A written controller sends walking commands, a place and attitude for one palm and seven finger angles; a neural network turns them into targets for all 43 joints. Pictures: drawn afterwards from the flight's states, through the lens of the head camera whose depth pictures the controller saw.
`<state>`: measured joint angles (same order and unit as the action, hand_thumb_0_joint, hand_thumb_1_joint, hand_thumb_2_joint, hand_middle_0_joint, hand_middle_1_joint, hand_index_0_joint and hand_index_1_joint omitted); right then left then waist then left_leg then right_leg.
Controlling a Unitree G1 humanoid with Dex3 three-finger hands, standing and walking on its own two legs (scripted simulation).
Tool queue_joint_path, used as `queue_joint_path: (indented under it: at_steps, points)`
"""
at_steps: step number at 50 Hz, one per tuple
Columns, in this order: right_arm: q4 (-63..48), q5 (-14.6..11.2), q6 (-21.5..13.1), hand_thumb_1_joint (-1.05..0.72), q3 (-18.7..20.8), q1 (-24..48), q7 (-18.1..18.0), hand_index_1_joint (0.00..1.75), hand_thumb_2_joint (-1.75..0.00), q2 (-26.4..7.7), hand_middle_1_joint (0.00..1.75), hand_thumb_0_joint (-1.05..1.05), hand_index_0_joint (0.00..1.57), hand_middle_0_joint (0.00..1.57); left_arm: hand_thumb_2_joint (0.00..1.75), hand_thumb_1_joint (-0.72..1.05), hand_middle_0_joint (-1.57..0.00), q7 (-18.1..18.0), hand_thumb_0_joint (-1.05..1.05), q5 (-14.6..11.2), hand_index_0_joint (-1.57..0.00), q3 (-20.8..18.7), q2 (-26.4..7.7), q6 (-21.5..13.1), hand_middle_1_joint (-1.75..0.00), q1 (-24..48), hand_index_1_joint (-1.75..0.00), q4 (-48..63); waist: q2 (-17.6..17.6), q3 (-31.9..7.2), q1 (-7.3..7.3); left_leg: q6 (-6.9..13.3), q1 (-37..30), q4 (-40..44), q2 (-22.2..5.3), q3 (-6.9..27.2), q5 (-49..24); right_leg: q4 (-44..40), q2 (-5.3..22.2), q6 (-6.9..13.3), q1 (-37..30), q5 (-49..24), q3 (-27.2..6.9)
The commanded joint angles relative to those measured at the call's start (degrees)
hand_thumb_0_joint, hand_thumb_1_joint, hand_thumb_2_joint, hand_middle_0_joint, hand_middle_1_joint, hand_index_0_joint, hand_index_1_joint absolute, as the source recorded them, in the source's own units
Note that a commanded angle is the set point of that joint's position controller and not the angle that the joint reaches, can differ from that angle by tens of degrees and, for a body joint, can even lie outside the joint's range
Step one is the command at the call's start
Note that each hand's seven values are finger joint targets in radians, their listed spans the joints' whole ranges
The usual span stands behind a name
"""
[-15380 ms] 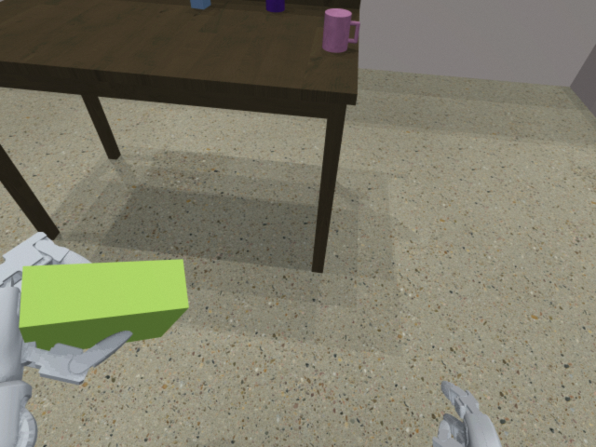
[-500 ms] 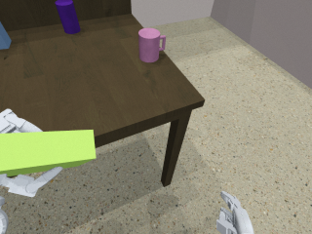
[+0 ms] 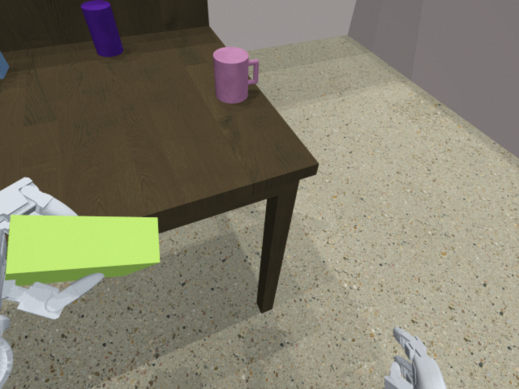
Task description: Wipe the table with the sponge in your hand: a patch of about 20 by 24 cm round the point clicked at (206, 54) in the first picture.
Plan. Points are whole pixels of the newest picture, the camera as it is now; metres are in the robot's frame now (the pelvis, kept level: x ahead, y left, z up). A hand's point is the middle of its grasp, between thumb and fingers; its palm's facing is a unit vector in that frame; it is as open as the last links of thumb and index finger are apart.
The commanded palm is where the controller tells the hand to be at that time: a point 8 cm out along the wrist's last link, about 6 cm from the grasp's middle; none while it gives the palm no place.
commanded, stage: come to a stop and stand still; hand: left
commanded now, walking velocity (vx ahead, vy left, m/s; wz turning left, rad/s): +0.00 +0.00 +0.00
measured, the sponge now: (102, 251) +0.23 +0.21 +0.15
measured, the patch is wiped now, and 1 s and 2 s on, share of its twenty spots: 0.00 0.00 0.00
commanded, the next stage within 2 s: look again from close up in 0.36 s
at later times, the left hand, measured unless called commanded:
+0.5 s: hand (34, 261) +0.20 +0.27 +0.17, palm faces +0.43 -0.83 -0.36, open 9.5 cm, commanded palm +0.14 +0.28 +0.18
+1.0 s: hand (37, 241) +0.23 +0.28 +0.16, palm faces +0.39 -0.85 -0.36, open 9.4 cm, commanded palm +0.18 +0.31 +0.18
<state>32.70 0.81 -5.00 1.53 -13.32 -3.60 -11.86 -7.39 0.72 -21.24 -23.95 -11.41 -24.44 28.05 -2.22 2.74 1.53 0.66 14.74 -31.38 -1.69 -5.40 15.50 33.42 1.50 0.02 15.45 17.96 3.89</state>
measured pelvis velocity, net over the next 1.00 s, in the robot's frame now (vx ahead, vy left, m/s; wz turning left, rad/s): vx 0.01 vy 0.03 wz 0.00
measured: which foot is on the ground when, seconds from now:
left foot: down 0.00-1.00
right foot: down 0.00-1.00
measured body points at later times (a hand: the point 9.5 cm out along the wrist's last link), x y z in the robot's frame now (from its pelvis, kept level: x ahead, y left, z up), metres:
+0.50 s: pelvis -0.02 +0.01 +0.01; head -0.01 +0.02 +0.46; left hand +0.18 +0.31 +0.18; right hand +0.13 -0.22 -0.07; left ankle +0.01 +0.11 -0.73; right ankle +0.01 -0.11 -0.73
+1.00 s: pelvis +0.01 +0.03 +0.01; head +0.03 +0.05 +0.46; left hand +0.20 +0.32 +0.18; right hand +0.20 -0.19 -0.06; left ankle +0.01 +0.11 -0.73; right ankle +0.01 -0.11 -0.73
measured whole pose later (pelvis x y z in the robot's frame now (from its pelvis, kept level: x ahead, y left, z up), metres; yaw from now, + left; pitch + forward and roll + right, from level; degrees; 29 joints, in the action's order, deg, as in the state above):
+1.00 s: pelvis +0.01 +0.03 +0.01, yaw +0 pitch +0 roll -1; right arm 31.9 0.5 -5.0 -1.2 -10.4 -2.0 -11.4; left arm -6.8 -2.5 -19.6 -20.5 -9.3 -24.8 26.1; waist -1.1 1.9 1.5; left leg 2.5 12.6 -28.0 -0.5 -5.2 15.5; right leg 24.7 1.5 -1.4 11.0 13.4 2.3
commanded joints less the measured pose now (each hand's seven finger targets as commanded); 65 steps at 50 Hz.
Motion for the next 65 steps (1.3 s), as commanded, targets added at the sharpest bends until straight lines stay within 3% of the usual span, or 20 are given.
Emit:
queue_joint_path:
  at_steps: [1, 2, 4, 6, 9, 11, 12, 14, 16, 21, 24, 32, 38, 42, 47, 52, 56, 58, 61, 65]
  points:
    - [-6.54, -1.21, -8.02, -0.9, 0.86, 2.69, 2.13, 0.3, -0.9, -4.93, 0.3, 0.0, 0.2, 0.2, 1.3, 0.1, -1.2, 2.0, 0.0, -2.65, -1.2, -8.98, -10.53, -4.96, -1.6, 21.7, -1.6, -7.7, 7.71, -10.08, -0.66, -1.18, -5.37, 1.84, 1.1, 2.97, -12.25, -7.48, 7.99, 6.64, -2.73, -31.94, -14.99]
    - [-7.31, -1.83, -8.32, -0.9, 1.58, 2.67, 2.1, 0.3, -0.9, -5.3, 0.3, 0.0, 0.2, 0.2, 1.3, 0.1, -1.2, 2.53, 0.0, -2.85, -1.2, -5.66, -6.93, -5.7, -1.6, 20.46, -1.6, -4.34, 6.87, -10.18, -0.38, -1.28, -6.67, 3.55, -0.86, 0.52, -10.41, -6.43, 5.67, 4.11, -3.13, -27.81, -12.09]
    - [-8.89, -1.97, -7.18, -0.9, 1.66, 5.47, 3.47, 0.3, -0.9, -6.42, 0.3, 0.0, 0.2, 0.2, 1.3, 0.1, -1.2, 2.28, 0.0, -3.4, -1.2, -3.31, -4.45, -4.81, -1.6, 10.07, -1.6, 4.95, 4.2, -11.45, 0.3, 0.14, -4.92, 2.65, -1.34, 1.75, -9.33, -9.68, 4.29, 0.81, -6.62, -17.51, -9.33]
    - [-9.06, -2.02, -6.98, -0.9, 0.81, 7.21, 3.74, 0.3, -0.9, -5.65, 0.3, 0.0, 0.2, 0.2, 1.3, 0.1, -1.2, 1.67, 0.0, -3.71, -1.2, -2.47, -3.62, -3.77, -1.6, 2.6, -1.6, 7.25, 0.41, -10.32, 0.34, 0.06, -4.41, 3.63, -1.23, 2.21, -5.61, -12.04, 4.49, 1.69, -5.57, -11.34, -8.78]
    - [-9.82, -1.16, -6.28, -0.9, 0.1, 7.71, 2.59, 0.3, -0.9, -5.82, 0.3, 0.0, 0.2, 0.2, 1.3, 0.1, -1.2, 0.9, 0.0, -3.5, -1.2, -7.25, -7.67, -2.99, -1.6, 1.66, -1.6, 9.04, -2.93, -7.68, 0.12, 0.03, -2.21, 5.35, -0.8, 2.3, 2.4, -16.35, 3.71, 1.68, -0.96, 2.67, -9.17]
    - [-9.68, -0.7, -5.73, -0.9, -0.23, 7.91, 1.45, 0.3, -0.9, -6.03, 0.3, 0.0, 0.2, 0.2, 1.3, 0.1, -1.2, 0.36, 0.0, -3.52, -1.2, -11.26, -11.53, -3.04, -1.6, 4.49, -1.6, 10.52, -0.2, -5.09, -0.3, -0.3, -3.47, 7.61, -1.02, 2.74, 4.58, -17.78, 2.87, 1.78, 3.68, 9.94, -8.69]
    - [-9.58, -0.53, -5.56, -0.9, -0.35, 7.42, 1.05, 0.3, -0.9, -5.69, 0.3, 0.0, 0.2, 0.2, 1.3, 0.1, -1.2, 0.38, 0.0, -3.5, -1.2, -9.79, -9.39, -3.23, -1.6, 5.36, -1.6, 10.06, 2.24, -4.64, -0.69, 0.03, -2.65, 9.61, -1.62, 3.22, 5.84, -16.97, 1.93, 1.52, 2.92, 10.1, -7.49]
    - [-9.6, -0.64, -5.48, -0.9, -0.35, 6.68, 0.66, 0.3, -0.9, -5.85, 0.3, 0.0, 0.2, 0.2, 1.3, 0.1, -1.2, 0.21, 0.0, -3.26, -1.2, -9.04, -8.56, -3.19, -1.6, 6.89, -1.6, 8.73, 6.13, -3.55, -0.59, 0.39, -0.04, 13.2, -2.64, 3.82, 11.17, -15.67, 0.02, 0.94, 0.69, 9.0, -6.57]
    - [-9.5, -0.66, -5.72, -0.9, -0.36, 6.64, 0.44, 0.3, -0.9, -5.86, 0.3, 0.0, 0.2, 0.2, 1.3, 0.1, -1.2, 0.1, 0.0, -2.91, -1.2, -8.79, -8.88, -3.22, -1.6, 10.59, -1.6, 9.35, 6.82, -3.66, -0.62, 0.51, 0.58, 14.62, -2.98, 4.02, 13.11, -14.89, -0.78, 0.7, -0.86, 7.05, -5.9]
    - [-8.92, -0.74, -6.89, -0.9, -0.32, 5.92, 0.95, 0.3, -0.9, -5.88, 0.3, 0.0, 0.2, 0.2, 1.3, 0.1, -1.2, 0.84, 0.0, -2.04, -1.2, -3.05, -4.21, -2.7, -1.6, 10.9, -1.6, 6.31, 5.03, -4.43, -0.57, -0.02, -0.39, 13.53, -1.17, 2.4, 11.22, -17.89, -0.66, 0.32, -2.46, 6.13, -6.0]
    - [-8.52, -0.64, -6.89, -0.9, -0.25, 5.39, 1.38, 0.3, -0.9, -6.24, 0.3, 0.0, 0.2, 0.2, 1.3, 0.1, -1.2, 0.78, 0.0, -1.75, -1.2, -1.93, -3.84, -2.28, -1.6, 10.0, -1.6, 6.79, 3.73, -4.27, -0.47, -0.48, -1.06, 13.15, -0.47, 2.39, 7.73, -19.25, -0.95, 0.01, -2.72, 3.63, -5.64]
    - [-9.44, -0.1, -5.39, -0.9, -0.12, 5.74, 1.44, 0.3, -0.9, -6.21, 0.3, 0.0, 0.2, 0.2, 1.3, 0.1, -1.2, 0.17, 0.0, -2.53, -1.2, -6.35, -7.39, -2.69, -1.6, 6.82, -1.6, 11.66, 7.79, -9.27, -0.07, -1.25, -3.49, 12.67, -0.57, 3.07, -8.81, -13.32, -1.77, 0.2, -8.99, -14.33, -2.34]
    - [-9.56, -0.5, -4.57, -0.9, 0.08, 5.54, 1.61, 0.3, -0.9, -6.25, 0.3, 0.0, 0.2, 0.2, 1.3, 0.1, -1.2, 0.26, 0.0, -3.51, -1.2, -5.9, -6.31, -2.35, -1.6, 2.93, -1.6, 12.4, 5.49, -13.0, -0.26, -1.87, -8.08, 8.29, -0.86, 2.38, -24.55, -11.1, -1.26, -0.03, -10.28, -27.05, -1.64]
    - [-9.34, -0.59, -3.74, -0.9, 0.2, 5.91, 1.43, 0.3, -0.9, -6.43, 0.3, 0.0, 0.2, 0.2, 1.3, 0.1, -1.2, 0.15, 0.0, -3.55, -1.2, -4.85, -5.48, -1.8, -1.6, 2.72, -1.6, 11.33, 6.88, -12.53, -0.39, -1.85, -8.26, 8.07, -1.22, 2.17, -23.78, -10.81, -0.86, -0.05, -9.67, -25.86, -1.54]
    - [-9.42, -0.38, -2.73, -0.9, 0.63, 6.8, 0.95, 0.3, -0.9, -6.78, 0.3, 0.0, 0.2, 0.2, 1.3, 0.1, -1.2, -0.48, 0.0, -3.8, -1.2, -4.43, -5.46, -1.36, -1.6, 4.18, -1.6, 10.43, 4.4, -9.27, -0.71, -0.23, -3.06, 8.2, -0.6, 2.73, -4.33, -10.91, 0.75, 1.03, -8.04, -12.63, -2.79]
    - [-9.56, -0.33, -2.49, -0.9, 0.69, 7.28, 0.63, 0.3, -0.9, -7.25, 0.3, 0.0, 0.2, 0.2, 1.3, 0.1, -1.2, -0.94, 0.0, -3.47, -1.2, -4.38, -5.98, -1.92, -1.6, 8.28, -1.6, 12.45, 7.78, -5.37, -1.08, 1.24, -0.06, 9.76, -1.64, 6.17, 4.76, -7.66, 0.48, 1.68, -4.48, -3.34, -2.53]
    - [-9.55, -0.79, -2.75, -0.9, 0.76, 7.21, 0.79, 0.3, -0.9, -7.37, 0.3, 0.0, 0.2, 0.2, 1.3, 0.1, -1.2, -1.11, 0.0, -3.41, -1.2, -5.15, -6.45, -2.27, -1.6, 7.4, -1.6, 11.89, 8.93, -6.19, -0.94, 2.38, -0.38, 8.75, -3.34, 8.06, 1.09, -1.89, 0.13, 1.33, -4.46, -8.27, -0.53]
    - [-9.32, -1.03, -2.67, -0.9, 0.96, 6.22, 1.1, 0.3, -0.9, -7.3, 0.3, 0.0, 0.2, 0.2, 1.3, 0.1, -1.2, -1.18, 0.0, -3.32, -1.2, -5.19, -6.11, -2.74, -1.6, 7.04, -1.6, 12.55, 8.49, -7.95, -0.94, 2.61, -0.51, 5.84, -3.74, 8.42, -6.42, -0.2, 0.44, 1.45, -5.99, -11.85, 0.01]
    - [-9.03, -1.39, -2.57, -0.9, 1.29, 6.08, 1.49, 0.3, -0.9, -7.05, 0.3, 0.0, 0.2, 0.2, 1.3, 0.1, -1.2, -1.22, 0.0, -3.49, -1.2, -5.85, -6.79, -3.1, -1.6, 4.37, -1.6, 12.01, 4.09, -10.21, -1.12, 1.52, -1.23, -1.11, -1.96, 4.67, -14.06, -0.56, 3.23, 2.81, -7.78, -19.93, -3.2]
    - [-8.79, -1.87, -1.5, -0.9, 1.52, 5.73, 1.89, 0.3, -0.9, -6.65, 0.3, 0.0, 0.2, 0.2, 1.3, 0.1, -1.2, -1.2, 0.0, -3.67, -1.2, -7.03, -7.43, -3.52, -1.6, 4.11, -1.6, 12.12, 0.93, -9.9, -1.38, 0.83, 0.02, -5.23, -0.34, 3.28, -14.27, 1.72, 5.73, 4.08, -7.25, -22.68, -6.3]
